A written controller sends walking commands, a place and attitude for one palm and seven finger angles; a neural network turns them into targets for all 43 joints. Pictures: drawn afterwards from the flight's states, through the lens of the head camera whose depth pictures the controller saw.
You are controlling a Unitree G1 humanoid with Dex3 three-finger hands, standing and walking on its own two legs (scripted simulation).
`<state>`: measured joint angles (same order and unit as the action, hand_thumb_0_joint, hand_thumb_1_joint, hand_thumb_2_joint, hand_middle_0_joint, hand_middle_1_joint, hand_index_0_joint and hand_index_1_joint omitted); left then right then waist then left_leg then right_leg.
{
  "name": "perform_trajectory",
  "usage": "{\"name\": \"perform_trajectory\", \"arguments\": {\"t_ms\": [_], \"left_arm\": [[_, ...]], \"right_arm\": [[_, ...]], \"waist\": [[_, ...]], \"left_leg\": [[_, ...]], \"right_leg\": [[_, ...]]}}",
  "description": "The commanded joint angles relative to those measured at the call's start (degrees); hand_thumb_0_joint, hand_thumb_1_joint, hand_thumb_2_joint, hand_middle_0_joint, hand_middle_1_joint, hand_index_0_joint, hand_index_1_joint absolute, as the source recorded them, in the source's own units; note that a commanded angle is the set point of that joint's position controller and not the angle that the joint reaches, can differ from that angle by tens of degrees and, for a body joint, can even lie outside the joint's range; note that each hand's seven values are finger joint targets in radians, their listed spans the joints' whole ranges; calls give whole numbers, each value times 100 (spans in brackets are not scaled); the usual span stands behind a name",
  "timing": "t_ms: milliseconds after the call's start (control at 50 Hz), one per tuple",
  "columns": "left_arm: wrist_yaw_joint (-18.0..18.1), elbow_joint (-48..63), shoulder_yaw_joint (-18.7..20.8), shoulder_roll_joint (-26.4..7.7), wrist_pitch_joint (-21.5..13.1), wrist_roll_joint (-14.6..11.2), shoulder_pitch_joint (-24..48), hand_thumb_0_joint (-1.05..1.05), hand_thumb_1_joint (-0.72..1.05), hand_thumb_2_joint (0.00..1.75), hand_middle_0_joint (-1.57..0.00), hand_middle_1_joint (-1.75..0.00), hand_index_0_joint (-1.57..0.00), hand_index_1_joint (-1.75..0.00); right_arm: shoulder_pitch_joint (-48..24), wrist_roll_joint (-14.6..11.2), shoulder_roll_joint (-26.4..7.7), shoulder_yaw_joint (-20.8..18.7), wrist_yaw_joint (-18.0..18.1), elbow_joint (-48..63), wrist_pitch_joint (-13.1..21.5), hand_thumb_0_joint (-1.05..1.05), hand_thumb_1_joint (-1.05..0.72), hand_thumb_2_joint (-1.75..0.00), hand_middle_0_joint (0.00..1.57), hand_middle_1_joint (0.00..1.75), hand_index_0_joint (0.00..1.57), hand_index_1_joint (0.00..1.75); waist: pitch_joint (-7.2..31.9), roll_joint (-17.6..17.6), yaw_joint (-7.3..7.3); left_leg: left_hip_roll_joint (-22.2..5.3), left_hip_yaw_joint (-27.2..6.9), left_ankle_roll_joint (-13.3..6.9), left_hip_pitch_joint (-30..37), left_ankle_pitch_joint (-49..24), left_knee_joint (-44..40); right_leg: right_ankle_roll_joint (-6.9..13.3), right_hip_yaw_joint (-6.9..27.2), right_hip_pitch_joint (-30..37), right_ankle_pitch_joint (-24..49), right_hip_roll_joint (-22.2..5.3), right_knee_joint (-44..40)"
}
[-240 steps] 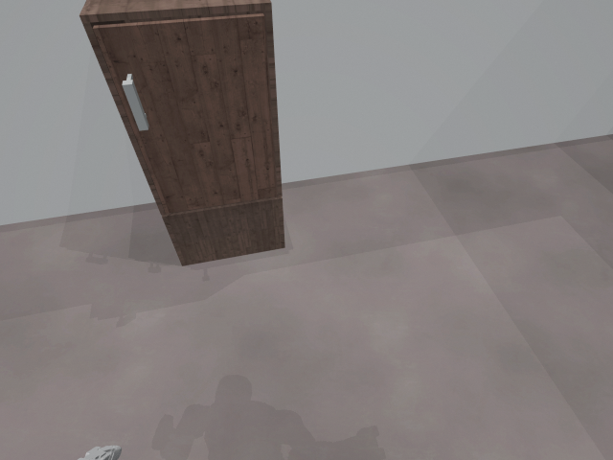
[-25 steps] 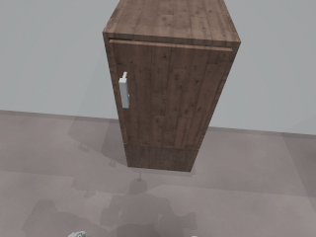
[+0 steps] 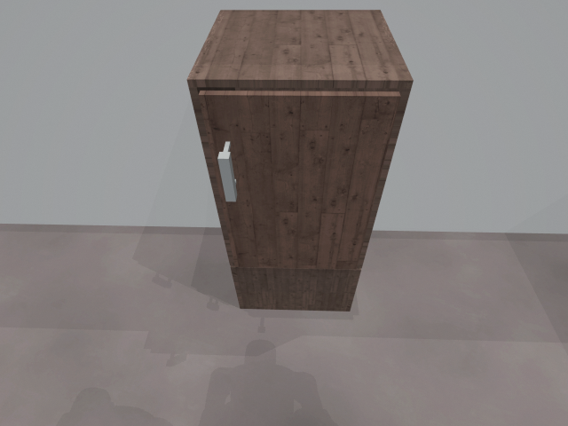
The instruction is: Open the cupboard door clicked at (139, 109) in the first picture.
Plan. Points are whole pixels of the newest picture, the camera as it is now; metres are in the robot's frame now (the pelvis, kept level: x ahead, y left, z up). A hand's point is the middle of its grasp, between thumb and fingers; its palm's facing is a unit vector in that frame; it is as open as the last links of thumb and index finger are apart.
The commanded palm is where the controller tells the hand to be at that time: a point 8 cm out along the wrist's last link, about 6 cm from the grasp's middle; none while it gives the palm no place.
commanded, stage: come to a stop and stand still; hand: left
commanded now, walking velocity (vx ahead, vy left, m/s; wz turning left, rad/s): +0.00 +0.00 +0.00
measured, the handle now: (229, 171) +0.62 +0.16 -0.02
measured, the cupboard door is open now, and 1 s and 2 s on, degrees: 0 0 0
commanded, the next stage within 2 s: look again from close up in 0.30 s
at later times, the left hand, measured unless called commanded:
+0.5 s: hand out of the picture -0.02 +0.16 -0.18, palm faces +0.03 -0.98 -0.18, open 7.4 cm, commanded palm none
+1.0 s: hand out of the picture +0.02 +0.23 -0.17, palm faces +0.05 -0.97 -0.25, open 7.4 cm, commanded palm none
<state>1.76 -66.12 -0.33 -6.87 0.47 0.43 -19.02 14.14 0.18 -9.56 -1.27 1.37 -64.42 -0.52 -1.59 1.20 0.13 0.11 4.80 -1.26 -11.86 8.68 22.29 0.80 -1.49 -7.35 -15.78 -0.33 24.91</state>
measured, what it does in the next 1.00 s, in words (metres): stands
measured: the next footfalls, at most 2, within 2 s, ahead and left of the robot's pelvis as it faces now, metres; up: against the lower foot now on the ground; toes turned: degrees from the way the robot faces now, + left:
right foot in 1.84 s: +0.12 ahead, -0.17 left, +0.00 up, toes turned -4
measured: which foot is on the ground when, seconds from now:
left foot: down 0.00-1.00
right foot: down 0.00-1.00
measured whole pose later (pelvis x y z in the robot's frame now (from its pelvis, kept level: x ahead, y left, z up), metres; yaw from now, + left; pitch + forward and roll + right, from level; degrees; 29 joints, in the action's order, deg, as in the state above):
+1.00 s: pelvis -0.02 +0.02 -0.01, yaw +1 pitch -2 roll -1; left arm 1.4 -55.9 0.5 -13.6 0.3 1.5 -16.8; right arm 11.5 1.1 -13.1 -0.9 0.2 -56.1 0.2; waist 0.5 -0.1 0.6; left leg 0.9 3.9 -3.4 -15.6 10.4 28.2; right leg -0.9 -2.5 -9.1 -16.2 -1.3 27.8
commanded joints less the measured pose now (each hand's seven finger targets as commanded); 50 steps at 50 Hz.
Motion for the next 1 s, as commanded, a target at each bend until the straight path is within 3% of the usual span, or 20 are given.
{"name": "perform_trajectory", "arguments": {"t_ms": [0,220,360,380,400,420,440,500,540,580,620,700,820,980], "left_arm": [[77,203,102,-638,-92,4,-104,0,90,90,-20,-30,-20,-30],[69,214,136,-504,-71,-11,-192,0,90,90,-20,-30,-20,-30],[71,206,125,-422,-109,-18,-287,0,90,90,-20,-30,-20,-30],[81,785,73,-1501,-235,107,-66,0,90,90,-20,-30,-20,-30],[110,789,210,-1108,-255,67,-35,0,90,90,-20,-30,-20,-30],[107,888,196,-1119,-272,85,-6,0,90,90,-20,-30,-20,-30],[110,968,216,-1021,-258,83,43,0,90,90,-20,-30,-20,-30],[134,1087,189,-802,-180,73,-26,0,90,90,-20,-30,-20,-30],[136,1136,203,-812,-166,75,-118,0,90,90,-20,-30,-20,-30],[131,1170,205,-894,-178,74,-266,0,90,90,-20,-30,-20,-30],[126,1206,232,-970,-170,62,-282,0,90,90,-20,-30,-20,-30],[104,1333,239,-1048,-122,83,-153,0,90,90,-20,-30,-20,-30],[59,1403,246,-1292,-138,104,51,0,90,90,-20,-30,-20,-30],[25,1267,220,-1380,-140,116,12,0,90,90,-20,-30,-20,-30]], "right_arm": [[362,23,-369,1,18,21,49,0,-90,-90,20,30,20,30],[795,64,-149,23,56,-140,43,0,-90,-90,20,30,20,30],[893,53,-90,21,77,-165,89,0,-90,-90,20,30,20,30],[542,102,-886,-45,-45,576,77,0,-90,-90,20,30,20,30],[448,139,-733,-121,1,724,164,0,-90,-90,20,30,20,30],[616,152,-612,-130,24,767,180,0,-90,-90,20,30,20,30],[753,150,-463,-121,26,781,162,0,-90,-90,20,30,20,30],[883,154,-181,-24,1,868,107,0,-90,-90,20,30,20,30],[841,120,-320,-41,21,912,142,0,-90,-90,20,30,20,30],[712,101,-567,-69,40,970,196,0,-90,-90,20,30,20,30],[586,88,-719,-110,61,1024,211,0,-90,-90,20,30,20,30],[301,89,-886,-136,39,1116,192,0,-90,-90,20,30,20,30],[-86,93,-1138,-162,-27,1206,186,0,-90,-90,20,30,20,30],[-174,77,-1245,-132,-77,1070,171,0,-90,-90,20,30,20,30]], "waist": [[-499,-294,-107],[-634,-114,-62],[-417,-116,-56],[-1065,-282,-188],[-266,-233,-65],[260,-376,-186],[368,-458,-235],[-68,-579,-228],[-194,-77,-151],[36,420,-35],[131,146,-9],[-98,-42,-9],[-166,49,-25],[-34,-7,-16]], "left_leg": [[-544,-650,22,318,394,-402],[-521,-705,38,-135,692,-366],[-561,-697,30,3,336,-305],[-327,-787,64,-274,377,101],[-451,-705,8,-367,637,555],[-332,-688,-13,-258,356,926],[-283,-589,5,-297,388,1074],[-289,-511,-22,-414,248,991],[-437,-636,-79,-409,-296,690],[-609,-832,-166,-218,-1160,647],[-677,-860,-211,-163,-1416,647],[-663,-908,-225,-327,-700,406],[-643,-1054,-200,-388,480,-71],[-684,-1177,-169,-351,1082,-491]], "right_leg": [[94,686,-1020,-395,-610,-941],[143,649,-1012,-735,-547,-939],[146,601,-871,-264,-539,-848],[221,467,-1115,-188,-383,-729],[258,706,-1079,-650,-711,-542],[359,881,-901,-373,-863,-626],[420,949,-944,-444,-973,-666],[419,766,-1094,-190,-850,-539],[335,553,-914,497,-606,-155],[256,374,-648,1052,-453,182],[200,323,-540,1158,-424,234],[151,323,-620,739,-425,122],[120,364,-679,227,-459,-131],[64,315,-521,89,-497,-325]]}}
